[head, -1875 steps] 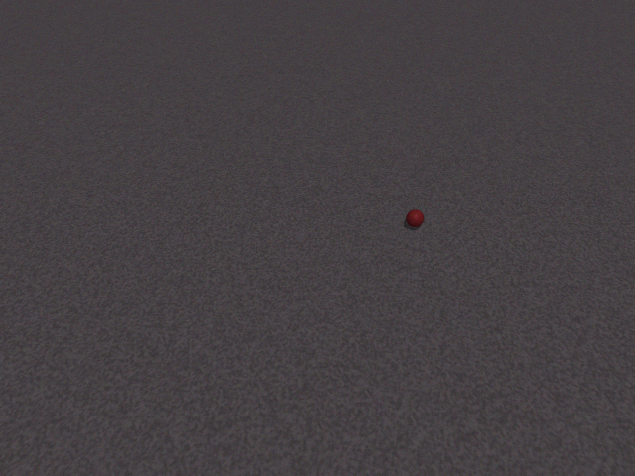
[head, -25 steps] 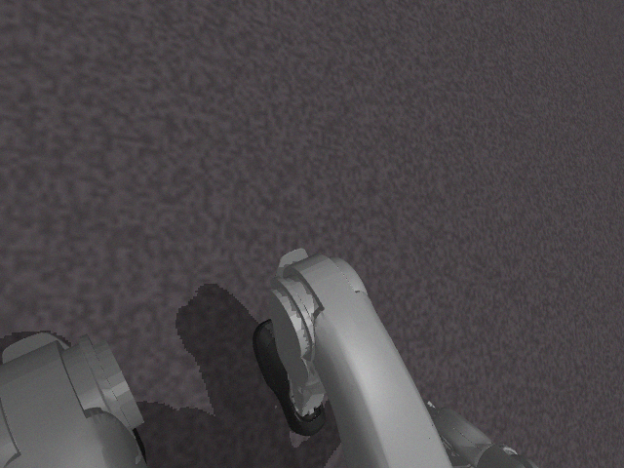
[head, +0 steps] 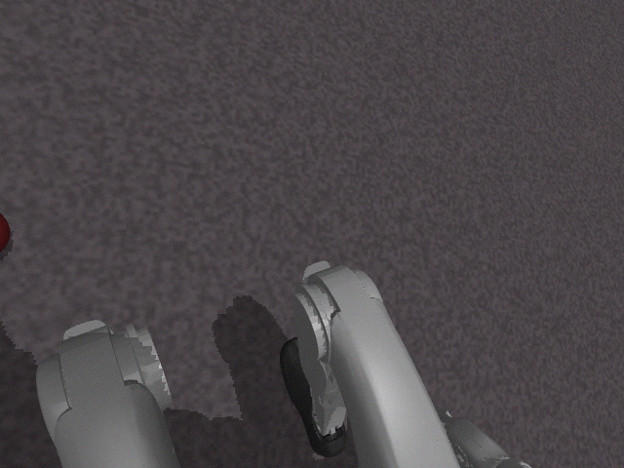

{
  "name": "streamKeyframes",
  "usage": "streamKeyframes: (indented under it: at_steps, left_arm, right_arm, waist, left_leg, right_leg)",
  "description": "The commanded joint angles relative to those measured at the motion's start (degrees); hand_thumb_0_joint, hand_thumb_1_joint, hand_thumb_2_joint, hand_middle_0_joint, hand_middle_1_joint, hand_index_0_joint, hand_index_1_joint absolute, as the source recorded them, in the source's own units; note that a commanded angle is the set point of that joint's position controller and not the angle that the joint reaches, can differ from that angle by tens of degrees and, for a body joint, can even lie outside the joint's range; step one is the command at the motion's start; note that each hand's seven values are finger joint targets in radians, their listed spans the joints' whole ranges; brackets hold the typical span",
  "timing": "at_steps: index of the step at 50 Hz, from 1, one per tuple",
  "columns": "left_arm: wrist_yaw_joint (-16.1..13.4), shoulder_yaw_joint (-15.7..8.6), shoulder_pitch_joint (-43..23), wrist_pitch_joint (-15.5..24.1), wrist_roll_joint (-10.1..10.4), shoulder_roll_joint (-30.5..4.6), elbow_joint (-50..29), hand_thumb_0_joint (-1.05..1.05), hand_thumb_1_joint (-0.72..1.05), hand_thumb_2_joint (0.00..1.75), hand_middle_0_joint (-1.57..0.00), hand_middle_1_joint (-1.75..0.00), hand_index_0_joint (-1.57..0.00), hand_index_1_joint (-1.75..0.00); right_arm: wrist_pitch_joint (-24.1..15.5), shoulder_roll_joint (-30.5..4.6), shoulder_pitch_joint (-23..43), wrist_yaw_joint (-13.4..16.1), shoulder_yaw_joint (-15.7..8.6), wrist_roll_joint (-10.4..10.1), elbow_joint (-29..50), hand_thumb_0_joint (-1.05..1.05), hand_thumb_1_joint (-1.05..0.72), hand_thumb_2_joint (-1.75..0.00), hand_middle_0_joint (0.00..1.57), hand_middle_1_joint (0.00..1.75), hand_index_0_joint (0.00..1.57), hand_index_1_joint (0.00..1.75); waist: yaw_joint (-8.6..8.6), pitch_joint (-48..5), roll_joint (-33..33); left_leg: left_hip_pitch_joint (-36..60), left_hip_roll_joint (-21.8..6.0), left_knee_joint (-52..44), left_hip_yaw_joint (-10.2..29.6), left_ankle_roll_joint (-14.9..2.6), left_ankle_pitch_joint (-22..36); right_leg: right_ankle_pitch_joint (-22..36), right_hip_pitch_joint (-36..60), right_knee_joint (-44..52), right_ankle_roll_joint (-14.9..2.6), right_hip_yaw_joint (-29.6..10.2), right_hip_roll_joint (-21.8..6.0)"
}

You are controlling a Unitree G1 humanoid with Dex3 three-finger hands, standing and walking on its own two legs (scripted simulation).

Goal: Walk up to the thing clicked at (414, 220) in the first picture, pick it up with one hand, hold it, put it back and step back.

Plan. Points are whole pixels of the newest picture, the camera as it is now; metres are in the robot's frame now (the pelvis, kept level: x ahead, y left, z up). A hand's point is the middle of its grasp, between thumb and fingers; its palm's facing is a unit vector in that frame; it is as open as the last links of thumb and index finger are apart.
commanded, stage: withdraw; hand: left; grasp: from above
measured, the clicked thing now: out of the picture +0.45 +0.34 -0.27
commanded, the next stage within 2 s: home in 0.62 s
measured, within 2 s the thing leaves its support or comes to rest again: neither
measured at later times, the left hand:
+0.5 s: hand out of the picture +0.41 +0.35 -0.11, palm faces -0.50 -0.15 -0.85, open 14.0 cm
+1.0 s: hand out of the picture +0.42 +0.36 -0.04, palm faces -0.35 -0.26 -0.90, open 12.4 cm
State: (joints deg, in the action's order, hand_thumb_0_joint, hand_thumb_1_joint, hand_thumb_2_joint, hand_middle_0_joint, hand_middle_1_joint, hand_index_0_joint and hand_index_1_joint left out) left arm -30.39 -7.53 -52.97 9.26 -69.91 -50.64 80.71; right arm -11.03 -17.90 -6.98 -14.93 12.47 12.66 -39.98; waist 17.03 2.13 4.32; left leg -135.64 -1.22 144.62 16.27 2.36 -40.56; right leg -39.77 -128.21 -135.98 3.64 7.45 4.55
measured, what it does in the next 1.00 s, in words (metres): rises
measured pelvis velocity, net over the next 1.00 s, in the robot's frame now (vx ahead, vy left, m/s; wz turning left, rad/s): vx -0.01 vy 0.00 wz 0.12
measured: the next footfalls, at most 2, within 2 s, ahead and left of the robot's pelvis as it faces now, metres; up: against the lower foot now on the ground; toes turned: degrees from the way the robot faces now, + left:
none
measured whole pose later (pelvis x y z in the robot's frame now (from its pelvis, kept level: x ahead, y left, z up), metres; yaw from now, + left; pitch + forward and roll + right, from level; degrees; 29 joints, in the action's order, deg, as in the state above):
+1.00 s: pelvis -0.01 +0.00 +0.07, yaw +7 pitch +35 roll -8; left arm -8.2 -3.6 -48.2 1.6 -55.8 -39.0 63.4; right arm 1.2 -13.7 -11.6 -7.0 3.4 3.7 -38.5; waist 10.3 -7.9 -3.4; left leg -126.9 -1.6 128.7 8.0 0.5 -37.9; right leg -39.5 -121.1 -124.6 3.9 2.0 1.7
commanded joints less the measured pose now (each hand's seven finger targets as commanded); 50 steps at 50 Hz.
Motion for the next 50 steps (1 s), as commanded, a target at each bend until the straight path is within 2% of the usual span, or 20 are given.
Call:
streamKeyframes:
  at_steps: [1,3,6,10,13,15,19,24,26,27,33,35,36,38,41,42,45,47,49,50]
  left_arm:
    - [2.36,0.84,-14.21,-4.18,3.02,-10.1,-16.17,0.0,-0.53,0.99,-0.07,-0.99,-0.07,-0.99]
    - [5.91,3.48,-15.43,-5.92,4.73,-5.81,-17.04,0.0,-0.53,0.99,-0.07,-0.99,-0.07,-0.99]
    - [11.44,6.28,-16.34,-7.19,7.09,-2.18,-15.85,0.0,-0.53,1.0,-0.07,-1.0,-0.07,-1.01]
    - [18.87,9.13,-16.45,-6.25,9.38,0.18,-12.23,0.0,-0.53,1.02,-0.07,-1.02,-0.06,-1.02]
    - [22.08,9.0,-17.53,-4.16,8.75,-2.02,-12.08,0.0,-0.53,1.02,-0.07,-1.02,-0.06,-1.03]
    - [22.68,7.83,-17.52,-2.38,7.77,-4.59,-11.44,0.0,-0.53,1.02,-0.07,-1.02,-0.07,-1.03]
    - [20.99,5.35,-20.89,2.32,4.62,-9.07,-11.07,0.0,-0.53,1.02,-0.07,-1.01,-0.07,-1.01]
    - [15.19,3.67,-24.06,6.64,0.06,-11.73,-8.21,0.0,-0.54,1.01,-0.07,-1.0,-0.06,-1.01]
    - [12.76,3.72,-26.79,7.49,-1.16,-11.51,-8.93,0.0,-0.53,1.0,-0.07,-1.0,-0.07,-1.0]
    - [11.34,2.43,-26.92,7.56,-1.56,-12.56,-9.91,0.0,-0.53,1.0,-0.07,-1.0,-0.07,-1.0]
    - [6.05,-1.12,-27.43,4.05,-1.88,-14.36,-18.23,0.0,-0.51,0.98,-0.08,-0.98,-0.08,-0.98]
    - [5.69,-0.78,-26.88,1.64,-0.98,-13.89,-19.01,0.0,-0.51,0.97,-0.08,-0.97,-0.09,-0.96]
    - [5.72,-0.77,-27.29,0.42,-0.15,-13.07,-18.91,0.0,-0.5,0.97,-0.09,-0.96,-0.09,-0.96]
    - [6.94,0.94,-25.79,-1.82,1.15,-10.14,-15.33,0.0,-0.34,0.9,-0.24,-0.8,-0.22,-0.8]
    - [10.06,0.66,-22.46,-4.58,3.82,-10.38,-16.42,0.0,-0.2,0.88,-0.24,-0.63,-0.21,-0.65]
    - [11.56,1.12,-19.69,-5.62,5.27,-8.95,-16.95,0.0,-0.18,0.87,-0.23,-0.61,-0.21,-0.63]
    - [17.11,2.31,-12.61,-7.47,10.82,-4.16,-19.74,0.0,0.04,0.84,-0.22,-0.52,-0.2,-0.54]
    - [21.25,1.86,-7.08,-8.32,14.77,-2.82,-24.33,0.0,0.2,0.81,-0.2,-0.44,-0.19,-0.45]
    - [24.62,1.12,-1.08,-9.48,19.74,-1.57,-31.7,0.0,0.36,0.84,-0.2,-0.41,-0.2,-0.42]
    - [25.94,1.57,3.15,-9.97,22.45,0.73,-34.46,0.0,0.44,0.85,-0.21,-0.4,-0.2,-0.41]
  right_arm:
    - [2.17,-16.22,-8.81,0.03,-9.94,-3.35,0.8,0.0,-0.9,-0.9,0.2,0.3,0.2,0.3]
    - [3.67,-15.62,-10.68,0.16,-11.35,-4.65,0.6,0.0,-0.9,-0.9,0.2,0.3,0.2,0.3]
    - [5.94,-14.97,-13.06,1.26,-12.5,-5.79,0.9,0.0,-0.9,-0.9,0.2,0.3,0.2,0.3]
    - [8.25,-14.36,-12.81,3.69,-12.8,-7.0,1.89,0.0,-0.9,-0.9,0.2,0.3,0.2,0.3]
    - [9.49,-13.71,-12.36,6.08,-11.99,-7.36,3.48,0.0,-0.9,-0.9,0.2,0.3,0.2,0.3]
    - [10.03,-13.12,-11.7,7.45,-11.39,-7.28,3.9,0.0,-0.89,-0.9,0.2,0.3,0.2,0.3]
    - [10.74,-12.62,-10.78,8.99,-9.61,-6.67,4.12,0.0,-0.89,-0.9,0.2,0.3,0.2,0.3]
    - [11.03,-12.65,-10.2,9.49,-8.09,-5.02,3.34,0.0,-0.9,-0.9,0.2,0.3,0.2,0.3]
    - [11.02,-13.06,-10.97,9.46,-7.95,-4.34,2.88,0.0,-0.89,-0.9,0.2,0.3,0.2,0.3]
    - [11.13,-13.23,-11.41,9.42,-8.19,-4.06,2.55,0.0,-0.9,-0.9,0.2,0.3,0.2,0.3]
    - [10.28,-14.37,-12.83,8.99,-10.89,-3.93,2.05,0.0,-0.9,-0.9,0.2,0.3,0.2,0.3]
    - [10.02,-13.97,-13.54,8.93,-11.68,-4.37,1.97,0.0,-0.9,-0.9,0.2,0.3,0.2,0.3]
    - [9.95,-13.9,-13.97,8.99,-11.97,-4.67,1.42,0.0,-0.9,-0.9,0.2,0.3,0.2,0.3]
    - [9.64,-13.33,-14.34,9.05,-12.12,-5.08,0.59,0.0,-0.88,-0.89,0.2,0.3,0.2,0.3]
    - [10.05,-12.87,-15.53,8.95,-12.76,-6.01,0.72,0.0,-0.88,-0.9,0.2,0.3,0.2,0.3]
    - [10.36,-12.33,-15.81,8.83,-13.03,-6.45,0.89,0.0,-0.89,-0.9,0.2,0.3,0.2,0.3]
    - [11.18,-11.62,-15.84,8.64,-14.2,-7.95,2.03,0.0,-0.89,-0.9,0.2,0.3,0.2,0.3]
    - [11.77,-11.52,-16.18,8.63,-15.31,-9.05,3.57,0.0,-0.89,-0.9,0.2,0.3,0.2,0.3]
    - [12.27,-11.44,-14.74,8.94,-15.55,-10.04,5.25,0.0,-0.89,-0.9,0.2,0.3,0.2,0.3]
    - [12.38,-10.71,-13.98,9.12,-15.5,-10.52,5.87,0.0,-0.9,-0.9,0.2,0.3,0.2,0.3]
  waist:
    - [-4.13,-46.2,-36.32]
    - [-2.77,-44.79,-30.37]
    - [-1.3,-40.88,-21.55]
    - [-0.73,-34.27,-12.64]
    - [-1.23,-32.25,-9.28]
    - [-2.39,-32.62,-8.34]
    - [-2.97,-34.56,-12.81]
    - [-2.41,-37.05,-20.72]
    - [-1.52,-38.77,-23.49]
    - [-2.55,-41.28,-25.57]
    - [-3.16,-51.36,-33.59]
    - [-3.22,-53.28,-32.15]
    - [-3.26,-52.02,-31.3]
    - [-2.82,-48.59,-29.9]
    - [-4.78,-51.17,-27.45]
    - [-6.01,-52.16,-26.08]
    - [-7.16,-51.6,-23.04]
    - [-8.39,-51.2,-20.54]
    - [-9.57,-50.46,-17.33]
    - [-9.88,-48.99,-15.32]
  left_leg:
    - [36.94,-1.11,-19.43,-10.18,-1.55,15.94]
    - [34.85,-0.98,-20.42,-10.67,-2.48,13.94]
    - [30.03,-0.37,-22.13,-10.95,-3.58,10.76]
    - [25.72,0.33,-24.42,-10.6,-4.19,5.81]
    - [23.91,0.92,-24.17,-11.84,-4.45,5.0]
    - [23.73,1.11,-23.78,-12.41,-4.33,5.21]
    - [26.2,1.07,-23.4,-12.46,-3.99,5.97]
    - [29.84,0.77,-21.73,-12.52,-3.3,6.89]
    - [31.47,0.81,-21.39,-12.44,-3.05,7.68]
    - [33.59,0.73,-21.34,-12.52,-2.74,8.94]
    - [42.14,0.46,-22.41,-12.52,-1.97,12.97]
    - [42.35,0.23,-22.71,-12.88,-2.38,12.79]
    - [41.06,0.34,-23.45,-13.25,-2.59,11.98]
    - [39.71,0.33,-24.63,-13.04,-2.74,9.97]
    - [39.48,0.77,-25.9,-13.38,-3.26,11.03]
    - [39.74,0.91,-26.67,-13.89,-3.44,11.93]
    - [41.13,0.92,-30.43,-13.38,-3.62,13.19]
    - [41.73,0.81,-32.98,-12.74,-3.78,13.29]
    - [41.6,0.81,-34.8,-12.76,-4.16,12.75]
    - [40.94,0.69,-35.75,-13.06,-4.47,12.59]
  right_leg:
    - [17.44,16.29,12.0,-5.92,5.23,1.33]
    - [16.44,17.57,15.06,-5.63,4.21,1.5]
    - [13.75,21.05,18.91,-5.29,2.74,1.27]
    - [7.17,22.22,22.4,-5.71,1.51,0.77]
    - [5.48,23.82,24.14,-5.61,0.52,0.26]
    - [4.44,24.61,24.1,-5.75,-0.37,0.08]
    - [5.86,22.01,21.88,-5.81,0.2,-0.33]
    - [6.99,18.39,18.14,-5.97,0.45,-0.26]
    - [8.03,17.71,17.61,-5.92,1.13,-0.3]
    - [9.15,18.16,16.85,-6.11,1.18,-0.35]
    - [13.86,16.76,14.23,-6.19,3.13,-0.97]
    - [14.02,17.74,15.68,-6.08,2.41,-0.95]
    - [13.74,17.42,16.74,-5.84,2.41,-1.11]
    - [12.2,15.94,17.52,-5.98,2.51,-1.14]
    - [12.61,19.94,19.49,-6.02,1.86,-0.93]
    - [13.12,22.46,20.71,-5.93,1.25,-0.95]
    - [13.87,25.66,22.77,-5.8,0.75,-1.13]
    - [13.83,28.2,24.81,-5.69,0.29,-1.25]
    - [13.54,30.87,27.58,-5.56,-0.33,-1.26]
    - [13.81,32.72,29.16,-5.28,-0.74,-1.11]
